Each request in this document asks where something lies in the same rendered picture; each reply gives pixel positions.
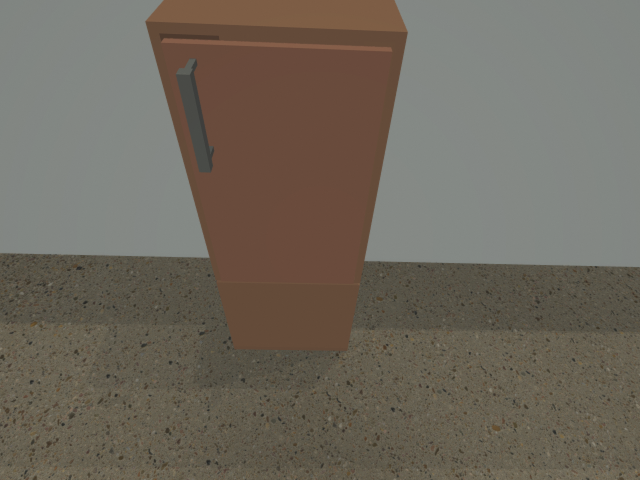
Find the cupboard door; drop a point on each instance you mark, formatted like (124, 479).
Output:
(294, 128)

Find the handle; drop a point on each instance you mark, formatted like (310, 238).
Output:
(190, 98)

